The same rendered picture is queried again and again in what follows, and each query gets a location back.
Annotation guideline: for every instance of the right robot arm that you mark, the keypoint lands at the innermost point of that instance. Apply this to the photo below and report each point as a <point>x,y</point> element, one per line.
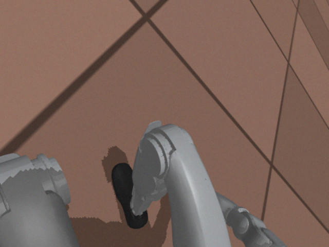
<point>251,230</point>

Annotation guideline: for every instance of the right robot foot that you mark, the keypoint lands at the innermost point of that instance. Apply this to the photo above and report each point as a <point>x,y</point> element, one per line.
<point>123,186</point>

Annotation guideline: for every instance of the right robot hand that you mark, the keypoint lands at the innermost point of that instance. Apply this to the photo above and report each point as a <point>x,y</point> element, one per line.
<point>226,205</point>

